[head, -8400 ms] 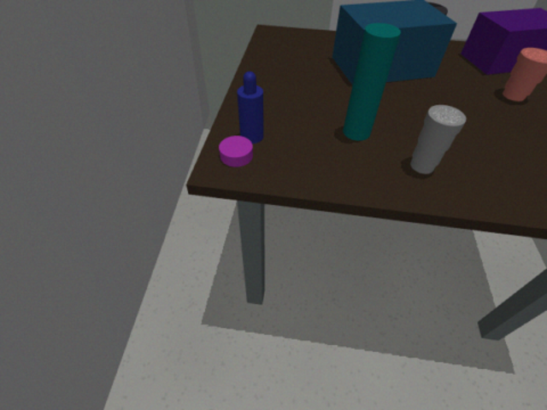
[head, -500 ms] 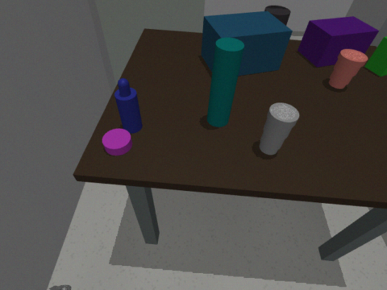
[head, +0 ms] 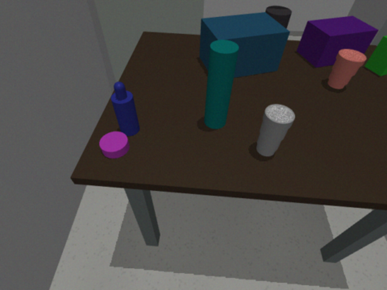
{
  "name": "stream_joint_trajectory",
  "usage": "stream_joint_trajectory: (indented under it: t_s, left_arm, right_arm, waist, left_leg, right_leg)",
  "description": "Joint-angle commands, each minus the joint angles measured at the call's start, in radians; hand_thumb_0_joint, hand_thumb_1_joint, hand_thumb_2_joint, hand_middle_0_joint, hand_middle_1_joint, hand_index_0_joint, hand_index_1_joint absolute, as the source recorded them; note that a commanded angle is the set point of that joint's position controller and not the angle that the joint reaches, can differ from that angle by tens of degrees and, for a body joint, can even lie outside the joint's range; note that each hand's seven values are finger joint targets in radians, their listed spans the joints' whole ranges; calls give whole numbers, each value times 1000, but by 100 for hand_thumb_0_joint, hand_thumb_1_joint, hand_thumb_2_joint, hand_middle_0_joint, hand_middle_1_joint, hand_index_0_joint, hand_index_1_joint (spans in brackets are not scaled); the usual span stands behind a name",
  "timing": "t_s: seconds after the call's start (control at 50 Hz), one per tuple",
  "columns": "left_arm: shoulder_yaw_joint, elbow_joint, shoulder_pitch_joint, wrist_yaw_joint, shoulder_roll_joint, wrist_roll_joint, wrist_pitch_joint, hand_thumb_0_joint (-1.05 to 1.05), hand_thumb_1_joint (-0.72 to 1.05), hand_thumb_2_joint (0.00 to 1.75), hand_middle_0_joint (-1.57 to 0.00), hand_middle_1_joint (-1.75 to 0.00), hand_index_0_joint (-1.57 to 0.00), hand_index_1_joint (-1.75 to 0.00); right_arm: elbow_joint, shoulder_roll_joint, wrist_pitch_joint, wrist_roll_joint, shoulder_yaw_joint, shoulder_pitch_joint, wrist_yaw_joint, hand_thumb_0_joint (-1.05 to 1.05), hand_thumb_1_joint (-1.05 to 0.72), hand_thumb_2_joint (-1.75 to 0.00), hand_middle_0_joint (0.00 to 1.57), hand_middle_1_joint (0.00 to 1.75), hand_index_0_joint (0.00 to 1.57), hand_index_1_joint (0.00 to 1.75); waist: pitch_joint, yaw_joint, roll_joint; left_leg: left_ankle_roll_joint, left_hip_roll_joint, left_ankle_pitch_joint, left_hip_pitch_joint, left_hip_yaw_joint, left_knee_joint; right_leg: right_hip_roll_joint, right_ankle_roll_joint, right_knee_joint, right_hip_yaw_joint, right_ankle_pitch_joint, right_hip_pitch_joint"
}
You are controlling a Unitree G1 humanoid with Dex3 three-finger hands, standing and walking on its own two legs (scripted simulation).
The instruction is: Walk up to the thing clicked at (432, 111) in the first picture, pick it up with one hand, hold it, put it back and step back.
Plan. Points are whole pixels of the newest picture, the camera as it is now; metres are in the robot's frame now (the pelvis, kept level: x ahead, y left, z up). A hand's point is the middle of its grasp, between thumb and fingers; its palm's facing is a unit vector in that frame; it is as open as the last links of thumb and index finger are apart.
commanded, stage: walk up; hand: right
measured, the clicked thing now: (272, 132) +0.51 -0.19 +0.02
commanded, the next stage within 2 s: stand in 0.26 s
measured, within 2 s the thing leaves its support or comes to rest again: neither
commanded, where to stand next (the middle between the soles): +0.06 +0.00 m, yaw -3 degrees
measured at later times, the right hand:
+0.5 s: hand out of the picture +0.09 -0.26 -0.16, palm faces -0.02 +0.94 -0.34, open 7.4 cm
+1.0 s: hand out of the picture +0.08 -0.26 -0.16, palm faces -0.02 +0.94 -0.34, open 7.4 cm
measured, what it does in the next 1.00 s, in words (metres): stands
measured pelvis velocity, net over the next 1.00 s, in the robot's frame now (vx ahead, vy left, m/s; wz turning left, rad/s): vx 0.01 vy -0.01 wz -0.02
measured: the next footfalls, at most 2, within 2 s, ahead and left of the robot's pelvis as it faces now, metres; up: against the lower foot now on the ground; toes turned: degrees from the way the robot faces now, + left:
none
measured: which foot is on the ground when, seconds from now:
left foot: down 0.00-1.00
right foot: down 0.00-1.00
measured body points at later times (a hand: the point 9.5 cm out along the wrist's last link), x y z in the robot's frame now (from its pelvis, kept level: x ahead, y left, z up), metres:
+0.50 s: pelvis +0.01 +0.00 +0.00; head +0.02 +0.00 +0.45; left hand +0.09 +0.30 -0.13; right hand +0.09 -0.30 -0.13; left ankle +0.02 +0.13 -0.75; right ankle +0.01 -0.14 -0.75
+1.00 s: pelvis +0.01 -0.01 +0.00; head +0.02 -0.01 +0.45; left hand +0.09 +0.29 -0.13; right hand +0.08 -0.31 -0.13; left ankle +0.02 +0.13 -0.75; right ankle +0.01 -0.14 -0.75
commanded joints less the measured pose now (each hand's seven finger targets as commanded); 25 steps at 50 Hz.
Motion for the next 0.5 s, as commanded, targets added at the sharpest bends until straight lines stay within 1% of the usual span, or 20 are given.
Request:
stream_joint_trajectory:
  t_s: [0.0,0.04,0.08,0.12,0.16,0.18,0.2,0.22,0.24,0.26,0.28,0.3,0.32,0.36,0.4,0.42,0.48]
  left_arm:
    - [41,-64,-49,17,218,0,-27,0,90,90,-20,-30,-20,-30]
    - [40,-74,-60,17,216,1,-25,0,90,90,-20,-30,-20,-30]
    - [40,-72,-57,17,211,-2,-25,0,90,90,-20,-30,-20,-30]
    - [41,-72,-58,18,213,-2,-25,0,90,90,-20,-30,-20,-30]
    - [42,-77,-65,18,216,-1,-25,0,90,90,-20,-30,-20,-30]
    - [43,-83,-67,17,216,1,-23,0,90,90,-20,-30,-20,-30]
    - [41,-79,-61,18,213,0,-23,0,90,90,-20,-30,-20,-30]
    - [42,-78,-64,18,214,0,-23,0,90,90,-20,-30,-20,-30]
    - [33,-69,-36,17,203,-5,-20,0,90,90,-20,-30,-20,-30]
    - [33,-71,-43,17,208,-5,-19,0,90,90,-20,-30,-20,-30]
    - [32,-73,-46,18,207,-3,-19,0,90,90,-20,-30,-20,-30]
    - [31,-73,-43,18,208,-2,-20,0,90,90,-20,-30,-20,-30]
    - [31,-74,-46,18,215,-2,-21,0,90,90,-20,-30,-20,-30]
    - [28,-77,-43,17,209,-5,-24,0,90,90,-20,-30,-20,-30]
    - [27,-74,-35,16,211,-4,-24,0,90,90,-20,-30,-20,-30]
    - [28,-75,-38,16,215,-5,-23,0,90,90,-20,-30,-20,-30]
    - [25,-73,-35,16,214,-4,-22,0,90,90,-20,-30,-20,-30]
  right_arm:
    - [-66,-211,-25,0,-41,-48,-12,0,-90,-90,20,30,20,30]
    - [-66,-216,-25,-3,-41,-43,-15,0,-90,-90,20,30,20,30]
    - [-66,-212,-27,-1,-39,-41,-15,0,-90,-90,20,30,20,30]
    - [-69,-209,-26,-1,-39,-45,-14,0,-90,-90,20,30,20,30]
    - [-66,-211,-25,-2,-40,-35,-16,0,-90,-90,20,30,20,30]
    - [-69,-219,-26,-3,-42,-36,-17,0,-90,-90,20,30,20,30]
    - [-72,-217,-26,-4,-41,-46,-16,0,-90,-90,20,30,20,30]
    - [-71,-212,-27,-4,-42,-44,-17,0,-90,-90,20,30,20,30]
    - [-76,-216,-31,-10,-33,-36,-19,0,-90,-90,20,30,20,30]
    - [-76,-212,-33,-11,-31,-29,-19,0,-90,-90,20,30,20,30]
    - [-78,-217,-34,-10,-32,-42,-19,0,-90,-90,20,30,20,30]
    - [-81,-219,-36,-10,-33,-44,-19,0,-90,-90,20,30,20,30]
    - [-81,-212,-35,-9,-30,-33,-19,0,-90,-90,20,30,20,30]
    - [-82,-219,-37,-7,-30,-37,-19,0,-90,-90,20,30,20,30]
    - [-83,-222,-38,-7,-30,-29,-20,0,-90,-90,20,30,20,30]
    - [-82,-216,-38,-7,-28,-32,-20,0,-90,-90,20,30,20,30]
    - [-82,-216,-38,-7,-25,-32,-19,0,-90,-90,20,30,20,30]
  waist:
    - [-91,3,-5]
    - [-87,-2,-4]
    - [-95,1,9]
    - [-87,3,-4]
    - [-101,-3,-2]
    - [-107,-3,7]
    - [-101,2,17]
    - [-104,0,3]
    - [-107,3,2]
    - [-92,-1,1]
    - [-81,2,7]
    - [-89,4,0]
    - [-92,-2,-7]
    - [-100,0,3]
    - [-116,-4,7]
    - [-107,-3,9]
    - [-95,-2,-1]
  left_leg:
    - [38,96,123,-21,-71,-63]
    - [36,93,106,-35,-64,-66]
    - [36,100,136,-33,-74,-71]
    - [35,95,150,-32,-71,-64]
    - [33,94,152,-30,-67,-63]
    - [36,97,131,-44,-68,-67]
    - [36,95,140,-40,-71,-70]
    - [36,96,151,-35,-71,-69]
    - [36,112,153,-18,-68,-76]
    - [33,107,144,-30,-68,-85]
    - [33,109,148,-25,-72,-84]
    - [33,113,157,-13,-71,-77]
    - [31,113,169,-7,-66,-79]
    - [31,115,195,3,-66,-73]
    - [34,117,192,5,-56,-69]
    - [30,113,185,0,-57,-79]
    - [30,117,185,5,-56,-84]
  right_leg:
    - [-93,-44,-60,87,23,52]
    - [-95,-44,-62,90,29,55]
    - [-91,-44,-51,83,41,71]
    - [-91,-42,-56,84,51,68]
    - [-94,-46,-52,86,54,78]
    - [-93,-46,-48,81,54,95]
    - [-93,-43,-43,78,63,87]
    - [-93,-44,-42,78,61,85]
    - [-97,-44,-55,92,50,79]
    - [-93,-43,-54,89,39,73]
    - [-91,-42,-56,87,33,65]
    - [-95,-43,-56,89,32,65]
    - [-97,-45,-55,93,44,59]
    - [-95,-43,-55,92,74,69]
    - [-101,-45,-55,99,102,85]
    - [-96,-44,-53,96,94,77]
    - [-93,-43,-52,92,84,66]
